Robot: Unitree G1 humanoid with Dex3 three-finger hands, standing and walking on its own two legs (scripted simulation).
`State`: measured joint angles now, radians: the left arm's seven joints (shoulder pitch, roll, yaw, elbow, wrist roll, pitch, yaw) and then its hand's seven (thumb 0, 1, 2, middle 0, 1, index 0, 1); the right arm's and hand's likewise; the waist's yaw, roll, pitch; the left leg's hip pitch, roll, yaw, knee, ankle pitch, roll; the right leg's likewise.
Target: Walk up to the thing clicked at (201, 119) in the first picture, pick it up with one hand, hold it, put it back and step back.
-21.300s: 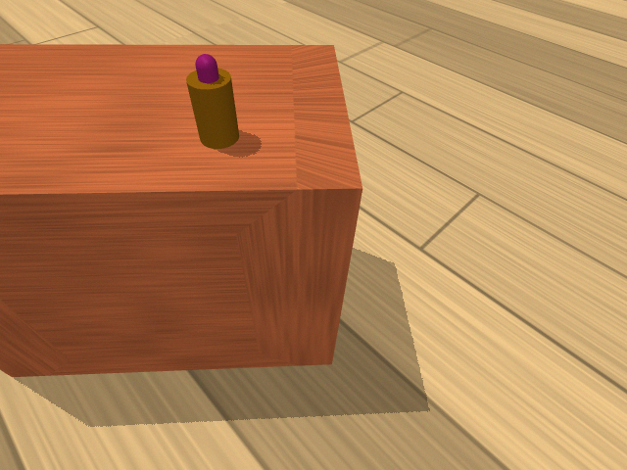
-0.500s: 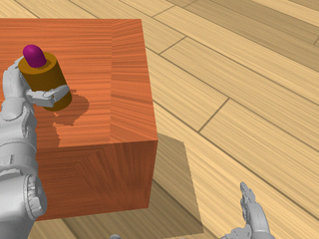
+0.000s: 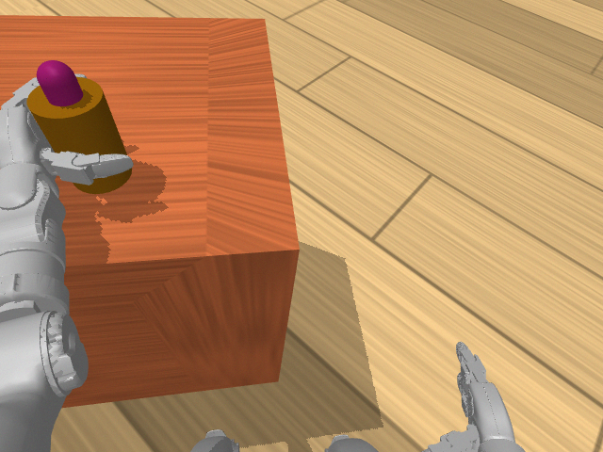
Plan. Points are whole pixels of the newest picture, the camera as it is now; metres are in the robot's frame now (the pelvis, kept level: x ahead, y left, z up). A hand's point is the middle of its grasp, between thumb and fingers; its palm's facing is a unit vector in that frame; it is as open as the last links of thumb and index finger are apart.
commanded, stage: open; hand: left
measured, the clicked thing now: (80, 126) +0.48 +0.24 +0.15
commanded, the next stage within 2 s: withdraw in 0.08 s
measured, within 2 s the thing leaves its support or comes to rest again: neither
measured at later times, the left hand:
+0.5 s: hand (28, 92) +0.49 +0.28 +0.19, palm faces +0.30 -0.95 +0.01, open 17.0 cm
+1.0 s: hand out of the picture +0.43 +0.38 +0.24, palm faces +0.50 -0.82 -0.26, open 17.5 cm
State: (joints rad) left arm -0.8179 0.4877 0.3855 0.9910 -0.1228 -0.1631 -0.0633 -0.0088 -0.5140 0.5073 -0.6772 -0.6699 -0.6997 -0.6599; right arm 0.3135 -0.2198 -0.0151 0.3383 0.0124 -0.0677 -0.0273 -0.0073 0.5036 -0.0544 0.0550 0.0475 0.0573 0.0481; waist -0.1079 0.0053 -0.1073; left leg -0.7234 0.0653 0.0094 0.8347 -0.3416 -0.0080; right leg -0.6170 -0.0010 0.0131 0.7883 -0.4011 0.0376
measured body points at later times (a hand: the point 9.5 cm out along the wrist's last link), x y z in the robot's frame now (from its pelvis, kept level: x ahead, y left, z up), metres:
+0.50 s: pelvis +0.01 +0.00 +0.01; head +0.06 +0.02 +0.45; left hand +0.47 +0.33 +0.19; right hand +0.16 -0.27 -0.03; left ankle +0.03 +0.12 -0.70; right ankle -0.01 -0.15 -0.70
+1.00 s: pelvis +0.02 +0.01 +0.02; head +0.06 +0.01 +0.47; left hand +0.40 +0.42 +0.26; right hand +0.17 -0.24 -0.04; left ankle +0.03 +0.12 -0.70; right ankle -0.01 -0.15 -0.70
